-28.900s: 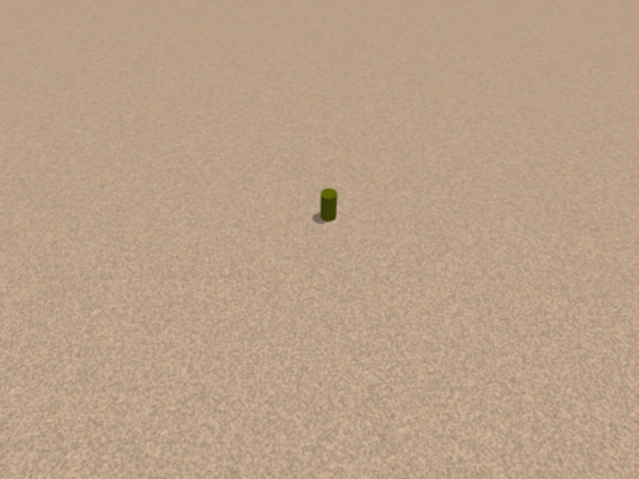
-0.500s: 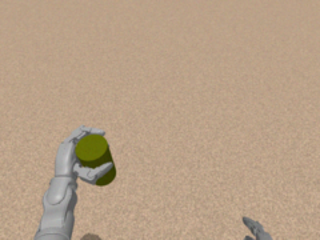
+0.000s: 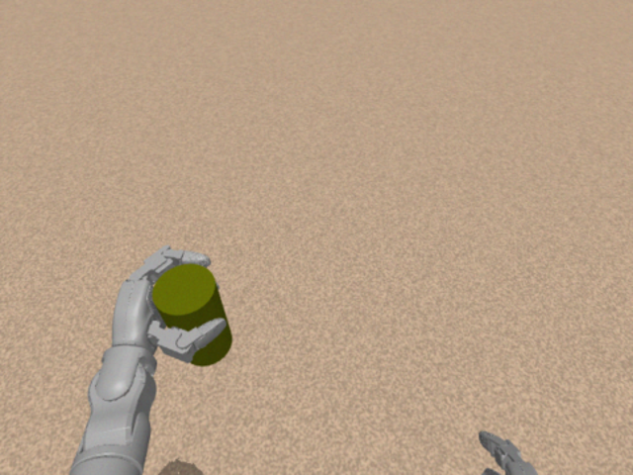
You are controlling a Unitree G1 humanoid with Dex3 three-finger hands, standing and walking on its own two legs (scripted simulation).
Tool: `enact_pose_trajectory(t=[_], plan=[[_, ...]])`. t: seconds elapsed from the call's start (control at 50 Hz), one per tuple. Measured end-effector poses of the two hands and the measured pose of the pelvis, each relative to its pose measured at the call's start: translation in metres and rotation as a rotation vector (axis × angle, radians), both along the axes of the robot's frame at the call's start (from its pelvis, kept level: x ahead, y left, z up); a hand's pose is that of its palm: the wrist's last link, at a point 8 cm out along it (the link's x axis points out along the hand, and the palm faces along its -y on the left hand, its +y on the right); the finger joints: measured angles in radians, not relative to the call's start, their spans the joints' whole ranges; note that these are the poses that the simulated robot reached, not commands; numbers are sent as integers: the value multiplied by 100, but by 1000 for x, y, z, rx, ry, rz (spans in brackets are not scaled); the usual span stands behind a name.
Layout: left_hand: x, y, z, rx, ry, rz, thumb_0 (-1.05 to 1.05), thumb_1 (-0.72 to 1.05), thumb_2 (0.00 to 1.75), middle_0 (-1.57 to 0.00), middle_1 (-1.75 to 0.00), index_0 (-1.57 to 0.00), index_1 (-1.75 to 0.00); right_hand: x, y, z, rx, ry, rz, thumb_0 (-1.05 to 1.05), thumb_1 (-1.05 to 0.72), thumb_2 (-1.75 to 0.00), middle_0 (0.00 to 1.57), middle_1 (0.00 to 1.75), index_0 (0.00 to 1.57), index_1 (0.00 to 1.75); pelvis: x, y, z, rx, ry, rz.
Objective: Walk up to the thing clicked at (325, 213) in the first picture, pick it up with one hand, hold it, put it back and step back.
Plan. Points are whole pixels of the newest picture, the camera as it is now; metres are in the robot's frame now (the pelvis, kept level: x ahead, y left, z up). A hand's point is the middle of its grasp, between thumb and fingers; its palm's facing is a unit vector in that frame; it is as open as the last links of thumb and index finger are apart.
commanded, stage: hold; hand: left
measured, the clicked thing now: (196, 318) +0.32 +0.17 +0.01
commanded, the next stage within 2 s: crouch in 1.52 s
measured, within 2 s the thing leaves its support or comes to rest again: neither
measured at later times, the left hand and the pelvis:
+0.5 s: hand (190, 310) +0.31 +0.17 +0.05, palm faces +0.03 -1.00 +0.01, open 10.1 cm; pelvis +0.00 +0.00 +0.00, yaw +0 degrees
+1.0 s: hand (189, 304) +0.32 +0.18 +0.05, palm faces +0.06 -1.00 +0.01, open 10.1 cm; pelvis +0.00 +0.00 +0.00, yaw +0 degrees
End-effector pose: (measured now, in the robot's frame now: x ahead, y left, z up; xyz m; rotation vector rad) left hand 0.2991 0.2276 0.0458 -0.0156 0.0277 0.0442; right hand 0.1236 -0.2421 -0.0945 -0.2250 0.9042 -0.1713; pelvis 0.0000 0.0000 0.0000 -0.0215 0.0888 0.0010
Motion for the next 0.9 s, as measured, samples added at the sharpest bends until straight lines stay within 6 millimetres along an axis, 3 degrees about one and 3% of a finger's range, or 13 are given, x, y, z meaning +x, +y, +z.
enact_pose_trajectory(t=[0.9], plan=[[-4,0,1,-6,-11,0,0,-40,110,-72,-102,-71,-101,-7,2,1,3,6,7,1,-91,-90,20,30,20,30,-3,3,1,-2,-8,2]])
